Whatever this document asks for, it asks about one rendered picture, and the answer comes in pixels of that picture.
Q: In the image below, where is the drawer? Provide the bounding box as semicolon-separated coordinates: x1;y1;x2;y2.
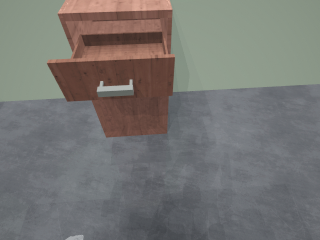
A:
47;31;175;102

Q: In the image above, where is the cabinet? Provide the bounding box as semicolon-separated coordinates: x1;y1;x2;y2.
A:
57;0;173;138

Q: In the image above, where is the handle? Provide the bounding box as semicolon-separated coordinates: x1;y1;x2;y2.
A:
96;79;134;97

